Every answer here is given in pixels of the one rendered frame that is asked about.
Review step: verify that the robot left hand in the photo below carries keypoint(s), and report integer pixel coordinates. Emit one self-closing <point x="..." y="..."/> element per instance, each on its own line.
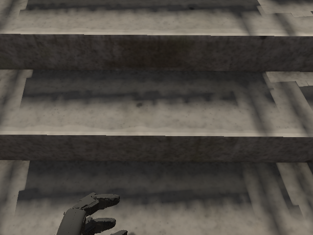
<point x="75" y="222"/>

